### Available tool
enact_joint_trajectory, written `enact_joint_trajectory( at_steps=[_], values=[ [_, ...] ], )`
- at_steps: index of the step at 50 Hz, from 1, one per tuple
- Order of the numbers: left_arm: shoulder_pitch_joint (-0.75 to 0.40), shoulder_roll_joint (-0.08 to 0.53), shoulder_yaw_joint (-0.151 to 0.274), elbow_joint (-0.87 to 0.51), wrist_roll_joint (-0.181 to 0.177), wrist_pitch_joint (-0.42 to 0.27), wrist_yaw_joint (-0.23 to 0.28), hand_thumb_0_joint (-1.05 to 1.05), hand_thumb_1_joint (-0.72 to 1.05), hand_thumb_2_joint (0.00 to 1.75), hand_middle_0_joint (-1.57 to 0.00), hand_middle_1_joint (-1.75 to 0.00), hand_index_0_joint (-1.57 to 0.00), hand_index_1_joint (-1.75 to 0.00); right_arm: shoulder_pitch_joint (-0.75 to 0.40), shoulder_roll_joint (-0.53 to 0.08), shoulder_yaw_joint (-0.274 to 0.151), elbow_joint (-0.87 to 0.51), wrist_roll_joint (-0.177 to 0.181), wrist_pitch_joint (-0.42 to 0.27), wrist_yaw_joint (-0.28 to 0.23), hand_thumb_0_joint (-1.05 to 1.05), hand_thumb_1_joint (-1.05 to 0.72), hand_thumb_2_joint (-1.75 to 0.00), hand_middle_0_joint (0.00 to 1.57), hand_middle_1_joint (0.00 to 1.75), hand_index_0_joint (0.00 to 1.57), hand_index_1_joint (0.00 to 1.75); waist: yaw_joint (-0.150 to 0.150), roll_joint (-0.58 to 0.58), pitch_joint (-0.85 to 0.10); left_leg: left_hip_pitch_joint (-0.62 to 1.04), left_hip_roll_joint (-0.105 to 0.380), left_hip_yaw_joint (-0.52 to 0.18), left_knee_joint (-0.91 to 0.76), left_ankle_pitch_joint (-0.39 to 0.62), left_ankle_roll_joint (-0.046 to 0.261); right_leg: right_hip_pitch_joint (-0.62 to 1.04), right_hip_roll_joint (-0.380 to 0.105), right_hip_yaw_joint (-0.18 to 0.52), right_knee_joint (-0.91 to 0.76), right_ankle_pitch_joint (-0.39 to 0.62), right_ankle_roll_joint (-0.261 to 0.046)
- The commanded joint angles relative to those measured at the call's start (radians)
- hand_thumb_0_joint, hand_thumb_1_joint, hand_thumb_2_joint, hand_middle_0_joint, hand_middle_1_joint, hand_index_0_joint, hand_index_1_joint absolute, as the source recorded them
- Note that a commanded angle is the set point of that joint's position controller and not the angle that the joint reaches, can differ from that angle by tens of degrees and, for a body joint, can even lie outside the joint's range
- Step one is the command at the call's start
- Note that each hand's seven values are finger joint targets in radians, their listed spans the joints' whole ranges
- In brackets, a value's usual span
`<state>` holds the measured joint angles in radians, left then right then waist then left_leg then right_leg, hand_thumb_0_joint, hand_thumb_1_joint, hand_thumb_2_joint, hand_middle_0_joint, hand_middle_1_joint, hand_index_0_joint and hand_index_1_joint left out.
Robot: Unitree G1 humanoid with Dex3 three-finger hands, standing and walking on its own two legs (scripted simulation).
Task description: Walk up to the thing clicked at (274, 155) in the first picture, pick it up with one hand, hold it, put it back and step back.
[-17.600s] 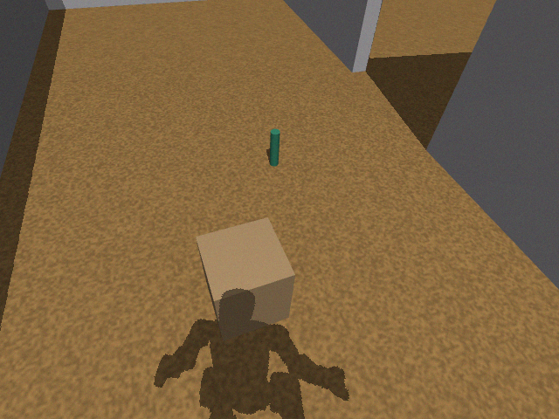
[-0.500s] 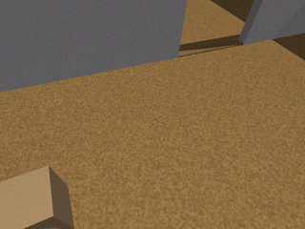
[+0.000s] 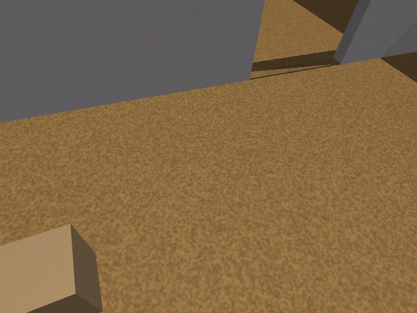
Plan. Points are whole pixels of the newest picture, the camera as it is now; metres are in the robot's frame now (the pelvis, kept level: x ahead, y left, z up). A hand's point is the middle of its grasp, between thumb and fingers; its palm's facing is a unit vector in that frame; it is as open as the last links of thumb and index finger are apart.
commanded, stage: stand
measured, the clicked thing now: out of the picture +0.35 +1.44 -0.67
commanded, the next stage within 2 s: walk up in 1.66 s
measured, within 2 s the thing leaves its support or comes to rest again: neither
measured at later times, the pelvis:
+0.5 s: pelvis +0.00 +0.00 +0.00, yaw +1 degrees
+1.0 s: pelvis +0.00 +0.00 +0.00, yaw +1 degrees
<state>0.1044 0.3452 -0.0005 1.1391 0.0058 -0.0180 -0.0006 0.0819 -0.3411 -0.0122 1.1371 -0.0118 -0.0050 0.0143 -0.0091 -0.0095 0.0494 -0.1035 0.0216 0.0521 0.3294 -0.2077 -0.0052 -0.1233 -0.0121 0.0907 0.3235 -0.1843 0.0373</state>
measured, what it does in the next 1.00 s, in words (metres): stands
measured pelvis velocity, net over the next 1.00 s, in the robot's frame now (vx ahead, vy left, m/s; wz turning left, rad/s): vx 0.00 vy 0.00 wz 0.02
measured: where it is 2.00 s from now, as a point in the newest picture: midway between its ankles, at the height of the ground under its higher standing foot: outside the picture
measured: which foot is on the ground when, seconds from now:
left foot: down 0.00-1.00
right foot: down 0.00-1.00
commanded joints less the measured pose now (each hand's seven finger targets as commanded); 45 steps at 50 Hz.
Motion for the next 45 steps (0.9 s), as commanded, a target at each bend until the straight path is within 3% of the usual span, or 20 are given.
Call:
enact_joint_trajectory(
  at_steps=[1,6,10,21,45],
  values=[
    [-0.038,0.207,0.035,-0.064,0.0,-0.017,0.016,0.0,0.9,0.9,-0.2,-0.3,-0.2,-0.3,-0.042,-0.223,-0.043,-0.061,0.004,-0.021,-0.017,0.0,-0.9,-0.9,0.2,0.3,0.2,0.3,-0.001,0.023,-0.092,0.061,0.117,-0.086,-0.045,0.173,0.024,-0.015,-0.097,0.051,-0.028,0.231,-0.048],
    [-0.034,0.208,0.036,-0.063,0.001,-0.014,0.016,0.0,0.9,0.9,-0.2,-0.3,-0.2,-0.3,-0.038,-0.227,-0.044,-0.061,0.004,-0.023,-0.019,0.0,-0.9,-0.9,0.2,0.3,0.2,0.3,0.0,0.034,-0.097,0.062,0.12,-0.091,-0.049,0.186,0.026,-0.001,-0.098,0.048,-0.024,0.229,-0.048],
    [-0.028,0.208,0.035,-0.066,0.002,-0.014,0.016,0.0,0.9,0.9,-0.2,-0.3,-0.2,-0.3,-0.03,-0.23,-0.046,-0.064,0.003,-0.025,-0.021,0.0,-0.9,-0.9,0.2,0.3,0.2,0.3,0.0,0.023,-0.121,0.097,0.126,-0.089,-0.038,0.277,0.027,0.003,-0.099,0.037,-0.009,0.282,-0.048],
    [-0.034,0.217,0.036,-0.069,0.001,-0.013,0.018,0.0,0.9,0.9,-0.2,-0.3,-0.2,-0.3,-0.027,-0.215,-0.044,-0.064,0.005,-0.021,-0.019,0.0,-0.9,-0.9,0.2,0.3,0.2,0.3,-0.003,-0.003,-0.082,0.059,0.114,-0.089,-0.052,0.186,0.022,0.001,-0.101,0.04,-0.027,0.232,-0.051],
    [-0.022,0.217,0.036,-0.073,0.002,-0.014,0.017,0.0,0.9,0.9,-0.2,-0.3,-0.2,-0.3,-0.012,-0.222,-0.043,-0.064,0.004,-0.019,-0.018,0.0,-0.9,-0.9,0.2,0.3,0.2,0.3,-0.002,0.005,-0.071,0.051,0.112,-0.095,-0.05,0.145,0.025,-0.011,-0.102,0.045,-0.043,0.199,-0.052]
  ],
)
